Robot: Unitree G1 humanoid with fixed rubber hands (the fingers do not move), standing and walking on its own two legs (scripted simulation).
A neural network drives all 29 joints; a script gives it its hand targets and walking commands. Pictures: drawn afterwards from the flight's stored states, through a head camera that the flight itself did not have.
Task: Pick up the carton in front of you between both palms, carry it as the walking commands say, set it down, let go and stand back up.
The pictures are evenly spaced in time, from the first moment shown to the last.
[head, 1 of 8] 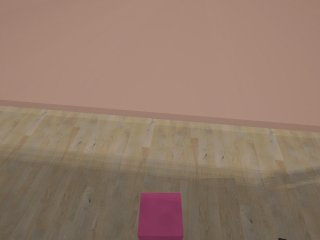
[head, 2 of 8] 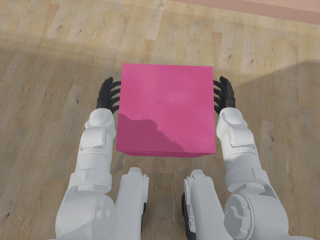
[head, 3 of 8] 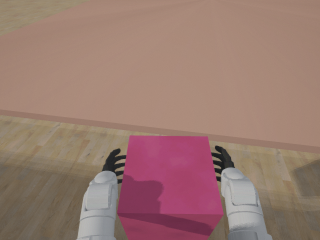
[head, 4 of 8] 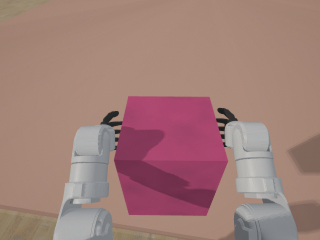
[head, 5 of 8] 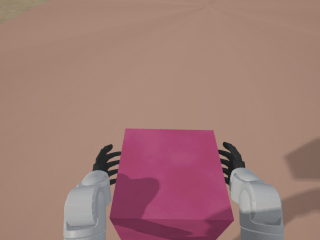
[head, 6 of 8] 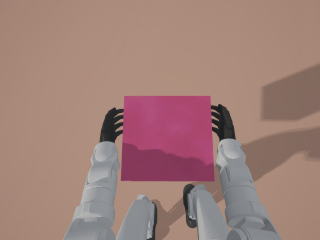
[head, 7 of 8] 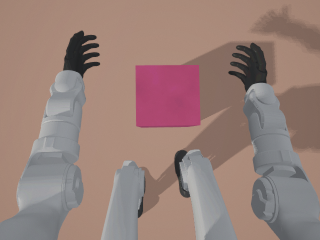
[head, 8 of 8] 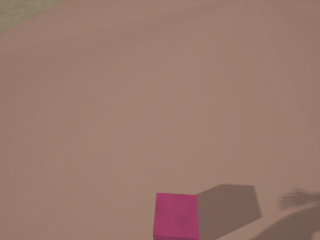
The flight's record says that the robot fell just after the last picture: no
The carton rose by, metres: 0.83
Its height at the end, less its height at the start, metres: +0.08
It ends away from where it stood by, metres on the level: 2.53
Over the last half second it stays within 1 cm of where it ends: yes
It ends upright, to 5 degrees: yes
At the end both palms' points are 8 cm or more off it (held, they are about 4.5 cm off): yes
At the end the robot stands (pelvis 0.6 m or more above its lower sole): yes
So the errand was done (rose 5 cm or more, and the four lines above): yes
